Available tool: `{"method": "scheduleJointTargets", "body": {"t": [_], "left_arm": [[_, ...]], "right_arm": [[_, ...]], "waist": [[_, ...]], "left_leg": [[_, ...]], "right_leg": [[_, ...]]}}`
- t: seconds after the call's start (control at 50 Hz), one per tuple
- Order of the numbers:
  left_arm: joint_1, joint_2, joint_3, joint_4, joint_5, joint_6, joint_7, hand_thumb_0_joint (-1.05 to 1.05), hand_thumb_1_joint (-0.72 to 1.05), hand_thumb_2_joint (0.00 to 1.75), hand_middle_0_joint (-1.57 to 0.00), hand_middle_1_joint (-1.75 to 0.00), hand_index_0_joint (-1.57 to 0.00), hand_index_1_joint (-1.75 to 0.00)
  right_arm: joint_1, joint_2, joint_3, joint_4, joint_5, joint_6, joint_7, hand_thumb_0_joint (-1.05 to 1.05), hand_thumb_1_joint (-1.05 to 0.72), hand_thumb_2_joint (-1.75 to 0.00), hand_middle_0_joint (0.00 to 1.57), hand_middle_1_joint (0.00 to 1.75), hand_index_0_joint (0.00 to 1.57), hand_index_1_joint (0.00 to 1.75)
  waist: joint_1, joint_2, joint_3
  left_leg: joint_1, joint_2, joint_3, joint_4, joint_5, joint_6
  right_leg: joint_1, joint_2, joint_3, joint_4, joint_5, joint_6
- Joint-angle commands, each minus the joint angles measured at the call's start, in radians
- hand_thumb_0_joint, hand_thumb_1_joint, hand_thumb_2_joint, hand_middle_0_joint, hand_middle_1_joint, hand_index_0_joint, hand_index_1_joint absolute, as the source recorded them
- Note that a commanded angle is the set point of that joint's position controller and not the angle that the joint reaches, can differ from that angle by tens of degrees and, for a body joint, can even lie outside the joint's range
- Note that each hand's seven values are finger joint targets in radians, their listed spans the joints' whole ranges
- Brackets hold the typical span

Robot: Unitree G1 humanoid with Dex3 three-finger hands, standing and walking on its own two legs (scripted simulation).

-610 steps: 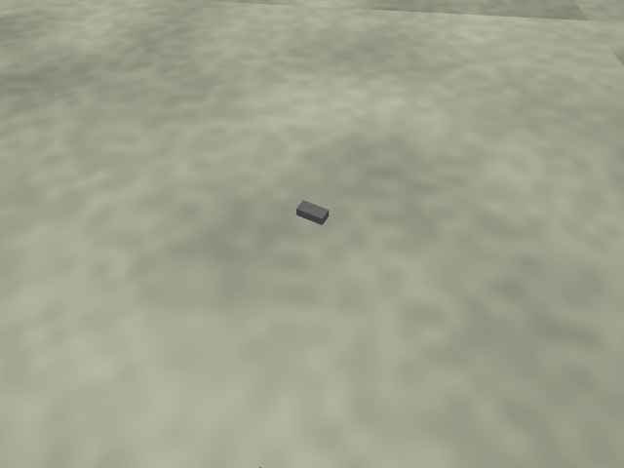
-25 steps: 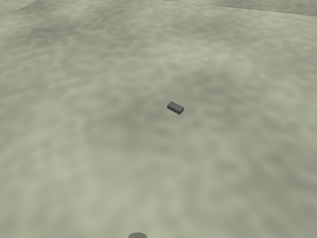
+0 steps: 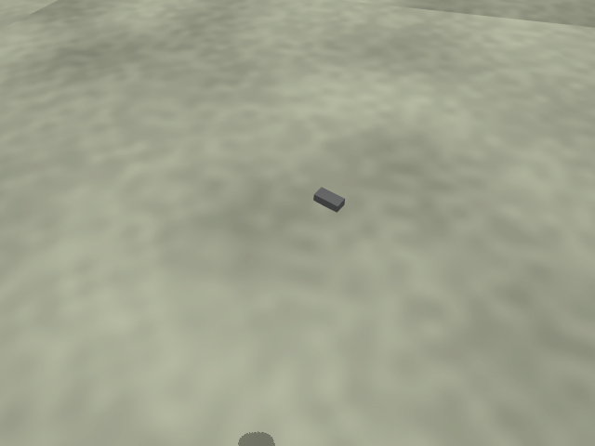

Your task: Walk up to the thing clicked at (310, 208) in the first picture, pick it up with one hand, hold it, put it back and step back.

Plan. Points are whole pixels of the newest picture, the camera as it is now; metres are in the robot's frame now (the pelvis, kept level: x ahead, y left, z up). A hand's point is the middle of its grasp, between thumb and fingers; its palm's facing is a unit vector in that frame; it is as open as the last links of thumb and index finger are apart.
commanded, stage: stand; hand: left
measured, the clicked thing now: (329, 199) +1.26 -0.13 -0.76
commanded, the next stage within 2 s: walk up in 0.24 s
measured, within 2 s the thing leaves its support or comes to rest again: neither
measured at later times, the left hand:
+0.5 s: hand out of the picture +0.15 +0.24 -0.14, palm faces -0.20 -0.89 -0.41, open 7.4 cm
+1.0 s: hand (186, 315) +0.38 +0.23 -0.17, palm faces -0.37 -0.83 -0.42, open 7.4 cm
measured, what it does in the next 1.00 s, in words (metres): walks ahead, turning right: right foot, then left foot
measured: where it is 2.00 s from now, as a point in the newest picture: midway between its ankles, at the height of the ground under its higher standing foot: (316, 316)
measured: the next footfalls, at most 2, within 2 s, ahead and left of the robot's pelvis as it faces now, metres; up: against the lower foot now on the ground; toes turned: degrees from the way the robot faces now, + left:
right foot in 0.52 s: +0.13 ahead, -0.19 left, +0.00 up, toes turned -15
left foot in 0.96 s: +0.43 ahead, +0.05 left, +0.00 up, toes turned -17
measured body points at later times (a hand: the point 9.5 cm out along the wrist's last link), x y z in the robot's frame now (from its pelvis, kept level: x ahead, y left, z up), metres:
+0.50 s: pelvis +0.04 -0.03 -0.02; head +0.05 -0.06 +0.43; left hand +0.16 +0.29 -0.11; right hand +0.06 -0.38 -0.14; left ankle +0.00 +0.13 -0.75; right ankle +0.09 -0.17 -0.74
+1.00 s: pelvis +0.25 -0.03 -0.04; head +0.27 -0.04 +0.41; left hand +0.40 +0.27 -0.14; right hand +0.22 -0.38 -0.13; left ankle +0.39 +0.06 -0.75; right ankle +0.11 -0.17 -0.72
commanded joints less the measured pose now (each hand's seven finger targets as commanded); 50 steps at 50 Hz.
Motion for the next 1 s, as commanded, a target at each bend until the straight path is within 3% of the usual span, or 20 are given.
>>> {"method": "scheduleJointTargets", "body": {"t": [0.0, 0.2, 0.22, 0.24, 0.28, 0.3, 0.36, 0.44, 0.48, 0.5, 0.52, 0.54, 0.6, 0.66, 0.84, 0.9, 0.92, 0.94, 0.96, 0.98], "left_arm": [[-0.033, 0.214, 0.04, -0.055, 0.003, -0.016, 0.009, 0.0, 0.9, 0.9, -0.2, -0.3, -0.2, -0.3], [-0.032, 0.214, 0.038, -0.055, 0.0, -0.018, 0.012, 0.0, 0.9, 0.9, -0.2, -0.3, -0.2, -0.3], [0.028, 0.299, 0.108, -0.131, 0.015, -0.015, -0.017, 0.0, 0.9, 0.9, -0.2, -0.3, -0.2, -0.3], [-0.008, 0.289, 0.11, -0.136, 0.019, -0.009, -0.03, 0.0, 0.9, 0.9, -0.2, -0.3, -0.2, -0.3], [-0.151, 0.224, 0.1, -0.213, 0.018, -0.009, -0.047, 0.0, 0.9, 0.9, -0.2, -0.3, -0.2, -0.3], [-0.124, 0.235, 0.102, -0.223, 0.023, -0.017, -0.047, 0.0, 0.9, 0.9, -0.2, -0.3, -0.2, -0.3], [0.0, 0.231, 0.105, -0.21, 0.009, -0.024, -0.076, 0.0, 0.9, 0.9, -0.2, -0.3, -0.2, -0.3], [0.146, 0.238, 0.13, -0.186, 0.015, -0.028, -0.088, 0.0, 0.9, 0.9, -0.2, -0.3, -0.2, -0.3], [0.321, 0.281, 0.157, -0.142, 0.022, -0.041, -0.066, 0.0, 0.9, 0.9, -0.2, -0.3, -0.2, -0.3], [0.431, 0.354, 0.187, -0.135, 0.025, -0.05, -0.041, 0.0, 0.9, 0.9, -0.2, -0.3, -0.2, -0.3], [0.408, 0.435, 0.192, -0.186, 0.026, -0.062, -0.026, 0.0, 0.9, 0.9, -0.2, -0.3, -0.2, -0.3], [0.297, 0.452, 0.185, -0.223, 0.01, -0.06, -0.027, 0.0, 0.9, 0.9, -0.2, -0.3, -0.2, -0.3], [0.157, 0.368, 0.158, -0.273, -0.004, -0.072, -0.013, 0.0, 0.9, 0.9, -0.2, -0.3, -0.2, -0.3], [0.18, 0.33, 0.143, -0.281, -0.007, -0.089, -0.015, 0.0, 0.9, 0.9, -0.2, -0.3, -0.2, -0.3], [0.207, 0.374, 0.153, -0.328, 0.002, -0.112, -0.006, 0.0, 0.9, 0.9, -0.2, -0.3, -0.2, -0.3], [0.152, 0.354, 0.137, -0.34, 0.006, -0.107, 0.002, 0.0, 0.9, 0.9, -0.2, -0.3, -0.2, -0.3], [0.185, 0.303, 0.119, -0.339, 0.005, -0.102, 0.003, 0.0, 0.9, 0.9, -0.2, -0.3, -0.2, -0.3], [0.253, 0.208, 0.09, -0.34, -0.004, -0.102, 0.004, 0.0, 0.9, 0.9, -0.2, -0.3, -0.2, -0.3], [0.276, 0.224, 0.09, -0.337, -0.024, -0.102, 0.016, 0.0, 0.9, 0.9, -0.2, -0.3, -0.2, -0.3], [0.266, 0.297, 0.093, -0.309, -0.011, -0.099, 0.026, 0.0, 0.9, 0.9, -0.2, -0.3, -0.2, -0.3]], "right_arm": [[-0.035, -0.215, -0.045, -0.062, 0.0, -0.018, -0.019, 0.0, -0.9, -0.9, 0.2, 0.3, 0.2, 0.3], [-0.034, -0.214, -0.044, -0.063, 0.004, -0.019, -0.02, 0.0, -0.9, -0.9, 0.2, 0.3, 0.2, 0.3], [-0.018, -0.323, -0.128, -0.156, -0.024, -0.039, -0.003, 0.0, -0.9, -0.9, 0.2, 0.3, 0.2, 0.3], [0.027, -0.322, -0.14, -0.145, -0.034, -0.043, 0.005, 0.0, -0.9, -0.9, 0.2, 0.3, 0.2, 0.3], [0.114, -0.353, -0.169, -0.154, -0.025, -0.045, 0.007, 0.0, -0.9, -0.9, 0.2, 0.3, 0.2, 0.3], [0.094, -0.36, -0.173, -0.184, -0.028, -0.052, 0.01, 0.0, -0.9, -0.9, 0.2, 0.3, 0.2, 0.3], [-0.012, -0.333, -0.166, -0.248, -0.034, -0.06, 0.019, 0.0, -0.9, -0.9, 0.2, 0.3, 0.2, 0.3], [-0.107, -0.313, -0.159, -0.307, -0.043, -0.046, 0.037, 0.0, -0.9, -0.9, 0.2, 0.3, 0.2, 0.3], [-0.101, -0.255, -0.138, -0.323, -0.043, -0.029, 0.039, 0.0, -0.9, -0.9, 0.2, 0.3, 0.2, 0.3], [-0.082, -0.181, -0.11, -0.342, -0.041, -0.025, 0.045, 0.0, -0.9, -0.9, 0.2, 0.3, 0.2, 0.3], [-0.072, -0.17, -0.098, -0.379, -0.02, -0.023, 0.051, 0.0, -0.9, -0.9, 0.2, 0.3, 0.2, 0.3], [-0.085, -0.262, -0.121, -0.373, -0.025, -0.02, 0.046, 0.0, -0.9, -0.9, 0.2, 0.3, 0.2, 0.3], [0.029, -0.286, -0.122, -0.308, -0.008, -0.025, 0.05, 0.0, -0.9, -0.9, 0.2, 0.3, 0.2, 0.3], [0.096, -0.276, -0.132, -0.3, -0.021, -0.013, 0.065, 0.0, -0.9, -0.9, 0.2, 0.3, 0.2, 0.3], [0.0, -0.261, -0.15, -0.403, -0.034, -0.032, 0.09, 0.0, -0.9, -0.9, 0.2, 0.3, 0.2, 0.3], [0.159, -0.274, -0.169, -0.372, -0.032, -0.047, 0.081, 0.0, -0.9, -0.9, 0.2, 0.3, 0.2, 0.3], [0.26, -0.316, -0.189, -0.34, -0.036, -0.057, 0.071, 0.0, -0.9, -0.9, 0.2, 0.3, 0.2, 0.3], [0.367, -0.386, -0.211, -0.332, -0.052, -0.068, 0.058, 0.0, -0.9, -0.9, 0.2, 0.3, 0.2, 0.3], [0.309, -0.436, -0.215, -0.362, -0.023, -0.07, 0.053, 0.0, -0.9, -0.9, 0.2, 0.3, 0.2, 0.3], [0.226, -0.436, -0.216, -0.374, 0.003, -0.064, 0.055, 0.0, -0.9, -0.9, 0.2, 0.3, 0.2, 0.3]], "waist": [[0.005, 0.001, -0.068], [0.006, -0.006, -0.082], [-0.022, -0.002, -0.142], [-0.048, 0.036, -0.074], [-0.135, 0.225, 0.04], [-0.111, 0.156, 0.06], [-0.019, 0.13, 0.052], [0.051, 0.16, 0.008], [0.127, -0.071, -0.071], [0.191, -0.312, -0.068], [0.161, -0.371, -0.041], [0.105, -0.175, 0.048], [0.024, -0.069, 0.042], [0.011, -0.089, 0.042], [0.022, -0.11, 0.053], [-0.084, -0.084, -0.022], [-0.13, 0.054, -0.08], [-0.16, 0.299, -0.146], [-0.11, 0.356, -0.122], [-0.065, 0.229, -0.077]], "left_leg": [[0.011, 0.115, -0.082, -0.05, 0.081, 0.037], [0.032, 0.118, -0.078, -0.036, 0.167, 0.036], [0.159, 0.101, -0.017, 0.079, -0.326, 0.088], [0.212, 0.131, -0.069, 0.05, -0.497, 0.115], [0.233, 0.378, -0.304, -0.191, -0.575, 0.23], [0.188, 0.463, -0.351, -0.215, -0.511, 0.274], [0.069, 0.403, -0.19, -0.198, -0.438, 0.239], [-0.136, 0.247, 0.08, -0.014, -0.398, 0.15], [-0.325, 0.148, 0.178, 0.337, -0.415, 0.114], [-0.495, 0.047, 0.198, 0.678, -0.464, 0.078], [-0.635, -0.034, 0.055, 0.854, -0.456, 0.028], [-0.583, 0.064, -0.072, 0.866, -0.385, 0.014], [-0.542, 0.134, -0.083, 0.784, -0.208, 0.021], [-0.436, 0.125, -0.059, 0.663, -0.136, 0.011], [-0.363, 0.116, 0.002, 0.367, -0.037, 0.008], [-0.06, 0.071, 0.061, 0.273, -0.027, 0.032], [0.103, 0.037, 0.059, 0.21, -0.113, 0.059], [0.226, 0.226, -0.238, 0.073, -0.338, 0.117], [0.203, 0.432, -0.643, -0.119, -0.405, 0.208], [0.054, 0.452, -0.657, -0.132, -0.478, 0.259]], "right_leg": [[-0.018, -0.111, 0.075, -0.047, 0.109, -0.046], [-0.001, -0.112, 0.067, -0.033, 0.184, -0.041], [-0.152, -0.056, 0.119, 0.044, -0.232, -0.087], [-0.372, -0.06, 0.129, 0.09, -0.416, -0.092], [-0.644, 0.005, -0.017, 0.468, -0.317, -0.06], [-0.656, -0.059, 0.004, 0.535, -0.312, -0.055], [-0.489, -0.128, 0.007, 0.466, -0.276, -0.039], [-0.134, -0.056, -0.122, 0.313, -0.092, -0.026], [0.169, 0.013, -0.133, 0.241, -0.07, -0.045], [0.262, -0.079, 0.093, 0.079, -0.338, -0.09], [0.156, -0.318, 0.674, -0.183, -0.605, -0.203], [-0.023, -0.402, 0.813, -0.233, -0.761, -0.29], [-0.011, -0.284, 0.492, -0.145, -0.482, -0.246], [-0.125, -0.205, 0.313, -0.114, -0.333, -0.213], [-0.17, -0.186, 0.227, -0.014, -0.212, -0.207], [-0.286, -0.169, 0.154, 0.207, 0.051, -0.166], [-0.34, -0.09, 0.084, 0.468, 0.136, -0.138], [-0.486, 0.024, 0.022, 0.796, 0.0, -0.089], [-0.646, 0.109, -0.023, 0.922, -0.33, -0.079], [-0.598, 0.019, 0.052, 1.004, -0.308, -0.091]]}}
